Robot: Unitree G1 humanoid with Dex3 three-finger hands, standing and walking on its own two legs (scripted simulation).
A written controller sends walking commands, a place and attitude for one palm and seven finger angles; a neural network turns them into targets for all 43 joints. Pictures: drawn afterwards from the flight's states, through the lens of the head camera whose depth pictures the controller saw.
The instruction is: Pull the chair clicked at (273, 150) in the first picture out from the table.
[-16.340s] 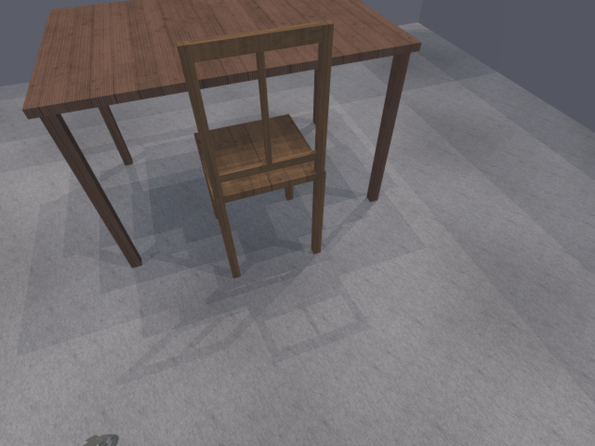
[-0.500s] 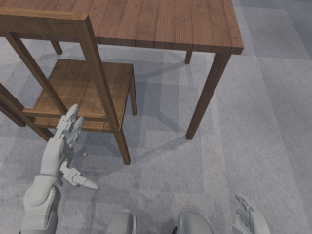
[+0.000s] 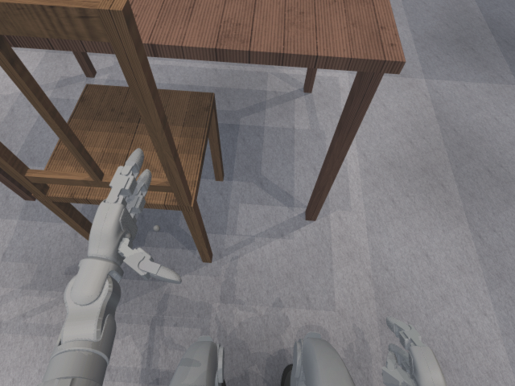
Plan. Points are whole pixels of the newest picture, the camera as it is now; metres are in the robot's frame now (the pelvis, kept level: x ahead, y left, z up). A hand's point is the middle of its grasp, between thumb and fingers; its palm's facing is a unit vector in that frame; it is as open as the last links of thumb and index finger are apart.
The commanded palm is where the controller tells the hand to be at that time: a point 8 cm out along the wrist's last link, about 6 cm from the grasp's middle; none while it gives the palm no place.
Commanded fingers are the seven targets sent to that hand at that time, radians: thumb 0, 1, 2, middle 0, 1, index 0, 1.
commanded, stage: aim the fingers beside a spindle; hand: left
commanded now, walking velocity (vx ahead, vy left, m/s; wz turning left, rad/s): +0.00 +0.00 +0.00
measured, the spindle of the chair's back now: (57, 123) +0.52 +0.35 +0.04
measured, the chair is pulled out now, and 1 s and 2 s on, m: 0.00 0.00 -0.03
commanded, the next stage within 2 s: push the fingers through the gap in 0.92 s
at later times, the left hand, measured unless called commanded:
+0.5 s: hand (164, 218) +0.36 +0.15 +0.01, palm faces -0.08 -1.00 -0.05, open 16.9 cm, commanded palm +0.34 +0.21 +0.02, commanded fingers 0.00 -0.50 0.30 -0.06 -0.08 -0.06 -0.08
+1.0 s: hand (160, 219) +0.36 +0.16 +0.01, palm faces -0.09 -1.00 -0.04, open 16.9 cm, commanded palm +0.34 +0.22 +0.02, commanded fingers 0.00 -0.50 0.30 -0.06 -0.08 -0.06 -0.08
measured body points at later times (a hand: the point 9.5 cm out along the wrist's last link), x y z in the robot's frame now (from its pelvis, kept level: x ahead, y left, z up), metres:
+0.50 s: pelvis -0.01 +0.00 -0.01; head +0.11 +0.00 +0.43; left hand +0.36 +0.21 +0.02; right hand +0.12 -0.26 -0.12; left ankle +0.00 +0.11 -0.63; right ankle +0.03 -0.11 -0.63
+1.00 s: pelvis -0.01 +0.01 -0.01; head +0.11 +0.02 +0.43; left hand +0.36 +0.21 +0.02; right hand +0.13 -0.25 -0.11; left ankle +0.00 +0.11 -0.63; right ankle +0.03 -0.11 -0.63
